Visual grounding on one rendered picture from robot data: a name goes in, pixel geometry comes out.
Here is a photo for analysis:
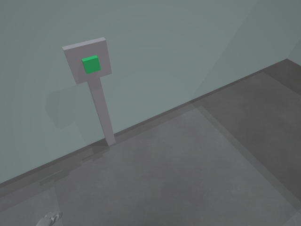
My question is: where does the robot left hand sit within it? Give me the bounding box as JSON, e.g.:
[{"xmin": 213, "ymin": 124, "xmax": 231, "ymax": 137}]
[{"xmin": 36, "ymin": 211, "xmax": 63, "ymax": 226}]

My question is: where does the panel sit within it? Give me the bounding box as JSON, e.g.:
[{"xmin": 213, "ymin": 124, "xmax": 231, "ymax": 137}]
[{"xmin": 62, "ymin": 37, "xmax": 116, "ymax": 146}]

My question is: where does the button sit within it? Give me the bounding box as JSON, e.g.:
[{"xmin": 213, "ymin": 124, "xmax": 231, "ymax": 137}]
[{"xmin": 82, "ymin": 55, "xmax": 101, "ymax": 74}]

